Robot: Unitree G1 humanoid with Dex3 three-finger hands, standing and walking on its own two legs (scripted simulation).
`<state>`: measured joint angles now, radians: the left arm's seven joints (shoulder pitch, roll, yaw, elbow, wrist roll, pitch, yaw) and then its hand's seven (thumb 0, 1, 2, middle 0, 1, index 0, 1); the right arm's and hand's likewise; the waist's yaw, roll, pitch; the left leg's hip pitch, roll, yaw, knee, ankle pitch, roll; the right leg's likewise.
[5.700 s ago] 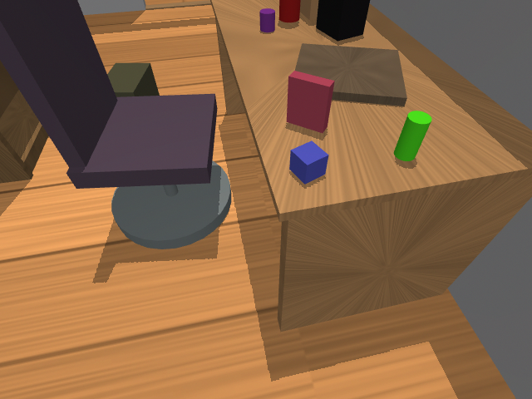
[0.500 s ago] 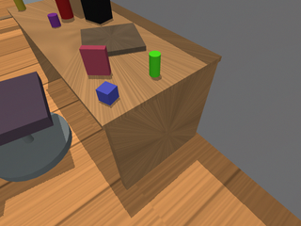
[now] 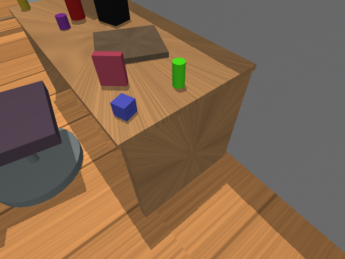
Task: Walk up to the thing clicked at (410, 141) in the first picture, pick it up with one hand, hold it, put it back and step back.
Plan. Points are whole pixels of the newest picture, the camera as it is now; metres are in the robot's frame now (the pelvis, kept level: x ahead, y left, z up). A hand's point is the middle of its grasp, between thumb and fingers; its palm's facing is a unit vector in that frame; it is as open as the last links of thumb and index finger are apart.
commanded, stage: stand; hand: right
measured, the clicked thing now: (178, 73) +0.76 -0.01 +0.00
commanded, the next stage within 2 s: walk up in 0.24 s
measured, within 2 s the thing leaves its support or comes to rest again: neither
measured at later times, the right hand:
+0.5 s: hand out of the picture +0.07 -0.34 -0.16, palm faces -0.15 +0.88 -0.44, open 7.4 cm
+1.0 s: hand (283, 176) +0.37 -0.33 -0.12, palm faces -0.36 +0.77 -0.53, open 7.4 cm
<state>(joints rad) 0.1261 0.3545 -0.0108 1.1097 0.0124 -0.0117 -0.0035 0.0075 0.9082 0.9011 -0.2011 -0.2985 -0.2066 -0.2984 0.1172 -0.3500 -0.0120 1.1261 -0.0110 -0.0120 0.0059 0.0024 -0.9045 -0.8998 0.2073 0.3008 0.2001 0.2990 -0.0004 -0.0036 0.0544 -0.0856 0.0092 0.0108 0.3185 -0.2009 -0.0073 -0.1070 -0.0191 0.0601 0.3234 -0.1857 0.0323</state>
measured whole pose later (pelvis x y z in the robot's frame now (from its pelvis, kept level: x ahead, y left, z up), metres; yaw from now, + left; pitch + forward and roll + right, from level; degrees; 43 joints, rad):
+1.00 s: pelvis +0.17 -0.10 -0.03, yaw +24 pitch -3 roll +0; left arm 0.34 0.43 0.07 0.77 0.05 0.06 -0.08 0.01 0.91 0.90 -0.20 -0.30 -0.21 -0.30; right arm 0.31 -0.40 -0.06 0.75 -0.01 -0.09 -0.05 0.00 -0.90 -0.90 0.21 0.30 0.20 0.30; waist 0.05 -0.11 0.11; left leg -0.33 0.00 0.03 0.65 -0.27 0.03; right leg -0.42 -0.06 -0.02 1.15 -0.48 -0.02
